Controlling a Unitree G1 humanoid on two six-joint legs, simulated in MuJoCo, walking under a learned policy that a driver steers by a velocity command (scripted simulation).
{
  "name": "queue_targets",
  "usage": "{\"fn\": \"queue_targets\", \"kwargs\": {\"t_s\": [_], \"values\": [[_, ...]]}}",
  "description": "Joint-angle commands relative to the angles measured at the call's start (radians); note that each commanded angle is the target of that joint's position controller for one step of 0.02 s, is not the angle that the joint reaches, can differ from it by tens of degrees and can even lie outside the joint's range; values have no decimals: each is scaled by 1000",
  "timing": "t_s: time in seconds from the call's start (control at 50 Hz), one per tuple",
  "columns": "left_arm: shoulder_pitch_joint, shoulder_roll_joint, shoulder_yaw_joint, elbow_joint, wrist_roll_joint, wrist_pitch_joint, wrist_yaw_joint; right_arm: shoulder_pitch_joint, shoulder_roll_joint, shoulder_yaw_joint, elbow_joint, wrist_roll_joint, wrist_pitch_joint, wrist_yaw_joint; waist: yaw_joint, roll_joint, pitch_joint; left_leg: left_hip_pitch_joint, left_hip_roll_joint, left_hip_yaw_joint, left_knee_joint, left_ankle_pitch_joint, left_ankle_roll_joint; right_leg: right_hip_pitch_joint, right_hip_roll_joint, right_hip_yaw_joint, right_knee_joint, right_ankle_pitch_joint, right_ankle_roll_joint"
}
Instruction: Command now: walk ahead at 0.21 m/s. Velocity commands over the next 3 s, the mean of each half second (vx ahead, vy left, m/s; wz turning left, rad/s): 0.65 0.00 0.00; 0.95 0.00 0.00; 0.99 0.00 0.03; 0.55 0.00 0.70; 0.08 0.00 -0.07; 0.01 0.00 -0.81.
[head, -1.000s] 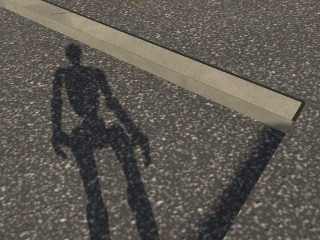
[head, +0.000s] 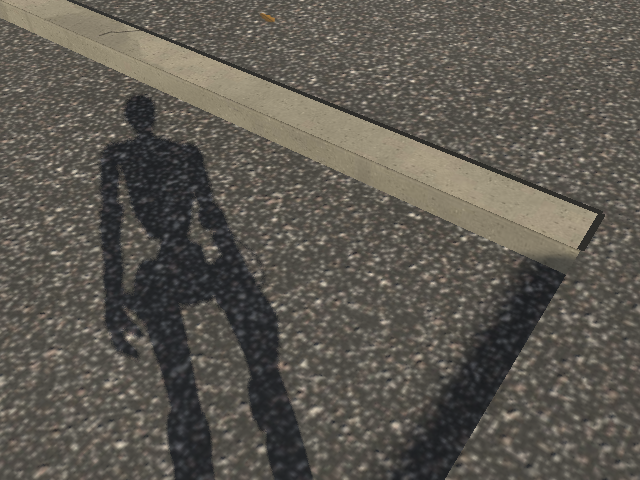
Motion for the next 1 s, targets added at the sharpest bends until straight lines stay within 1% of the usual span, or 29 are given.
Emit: {"fn": "queue_targets", "kwargs": {"t_s": [0.02,0.06,0.08,0.1,0.14,0.24,0.28,0.3,0.32,0.34,0.38,0.42,0.46,0.5,0.58,0.62,0.72,0.76,0.78,0.82,0.84,0.86,0.88,0.9,0.92,0.94,0.96,0.98,1.0], "values": [[34,155,39,-41,3,11,-3,125,-108,-27,-22,-14,5,8,-26,-21,90,-179,40,-93,-69,-418,84,-36,-98,170,-50,-632,-35],[-167,95,31,-150,1,0,-20,169,-122,-35,-31,-1,1,6,-98,84,187,-53,160,-257,-213,-438,150,-312,-55,92,102,-425,2],[-234,64,24,-191,6,-16,-32,165,-168,-57,-27,4,-10,0,-107,190,210,17,290,-400,-321,-416,197,-405,-27,-20,259,-183,34],[-230,108,36,-203,27,-30,-40,123,-179,-71,-42,3,-21,-3,-82,157,213,24,349,-432,-346,-350,222,-455,-90,-14,368,-130,42],[-182,148,54,-220,27,-47,-58,45,-184,-82,-79,3,-46,0,-21,82,155,57,322,-355,-317,-239,202,-455,-127,18,419,-124,51],[-172,118,60,-270,19,-54,-72,1,-192,-100,-116,11,-72,17,8,104,173,-196,233,-176,-233,-194,179,-79,-88,-97,201,-179,27],[5,142,78,-225,25,-63,-64,-10,-201,-103,-129,6,-79,28,86,18,117,-336,175,-100,-16,-9,172,217,-45,-128,139,-210,7],[214,226,107,-171,35,-81,-49,-27,-162,-91,-153,3,-88,37,174,-149,4,-503,75,2,331,123,131,475,-174,102,44,-395,-48],[364,331,127,-136,36,-89,-45,-83,-97,-76,-222,-5,-98,47,201,-399,-70,-740,-57,59,681,-161,90,575,-405,584,-170,-726,-133],[235,248,98,-168,39,-87,-44,-170,-144,-85,-257,-18,-97,55,137,-190,-4,-811,-2,-58,805,-88,111,461,-425,656,-181,-716,-139],[57,234,92,-224,33,-99,-46,-179,-150,-87,-270,-7,-100,80,44,-33,27,-727,103,-63,736,75,100,285,-386,460,-182,-535,-112],[43,207,81,-228,33,-116,-40,-170,-145,-88,-269,-30,-82,94,18,-64,36,-633,115,-25,667,111,53,188,-338,338,-247,-409,-120],[102,182,73,-200,39,-135,-37,-193,-165,-101,-280,-24,-62,102,7,-50,74,-661,115,-28,598,213,29,196,-307,264,-268,-316,-123],[165,175,70,-161,19,-148,-34,-275,-170,-108,-312,-18,-48,105,5,-30,125,-728,118,-42,481,303,15,224,-292,214,-281,-230,-120],[154,167,64,-164,9,-158,-26,-376,-164,-104,-362,-13,-51,124,-5,-65,126,-568,94,2,262,586,27,135,-235,79,-253,-108,-97],[183,166,62,-157,7,-159,-18,-432,-171,-102,-387,-8,-51,129,5,-40,150,-525,108,5,231,669,57,114,-252,65,-258,-117,-104],[326,183,66,-125,40,-143,-2,-576,-183,-99,-450,-10,-67,122,98,1,230,-658,109,51,70,594,83,378,-263,49,-168,74,-109],[356,190,66,-113,39,-127,6,-595,-169,-92,-462,-18,-79,117,122,-15,240,-631,81,95,-28,563,89,465,-259,27,-106,287,-89],[353,201,64,-115,36,-122,8,-539,-172,-93,-443,-26,-83,111,106,-9,205,-546,57,111,-53,546,100,489,-257,15,-25,447,-76],[330,252,73,-117,39,-108,18,-266,-228,-118,-362,-20,-80,84,-14,-60,61,-282,18,119,-16,434,139,505,-269,18,275,830,-77],[310,260,78,-117,51,-93,22,-39,-279,-142,-286,-15,-77,66,-113,-77,-39,-55,28,111,5,382,153,423,-255,9,556,851,-80],[249,233,79,-117,41,-90,13,163,-325,-161,-230,-36,-75,52,-230,-54,-109,262,107,47,38,381,198,128,-166,-25,998,567,-68],[258,82,54,-163,20,-122,-1,230,-357,-155,-207,-66,-79,58,-146,259,-230,687,304,-111,411,824,178,-383,-46,42,1429,-592,-54],[228,188,60,-227,-86,-145,4,292,-388,-167,-208,-31,-83,79,-223,281,-494,933,470,-528,247,547,365,-633,9,132,1557,-513,-46],[71,202,58,-257,-70,-150,5,213,-330,-157,-211,-50,-80,65,-198,104,-354,782,416,-525,53,241,319,-737,-78,81,1431,-337,-51],[-25,195,52,-263,-34,-149,-9,106,-236,-129,-211,-50,-84,55,-164,-13,-140,503,351,-405,-41,228,271,-698,-128,56,1324,-248,-56],[-9,168,44,-260,-15,-141,-24,60,-223,-119,-211,-57,-91,46,-100,-25,-78,311,368,-384,-49,382,285,-619,-141,60,1262,-220,-45],[12,132,35,-249,30,-114,-38,89,-210,-110,-193,-51,-100,45,-59,-68,-39,165,362,-363,-46,443,286,-549,-164,69,1263,-264,-46],[5,95,31,-263,50,-93,-51,109,-161,-91,-159,-28,-110,49,-20,-75,1,72,323,-304,-50,379,247,-552,-189,88,1228,-263,-45]]}}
